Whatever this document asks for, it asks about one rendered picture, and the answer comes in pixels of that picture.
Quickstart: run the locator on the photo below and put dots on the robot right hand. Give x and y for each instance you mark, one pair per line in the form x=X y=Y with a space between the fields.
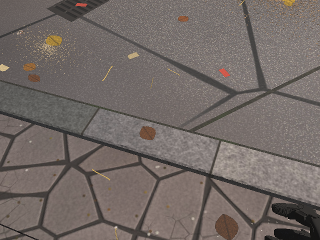
x=302 y=214

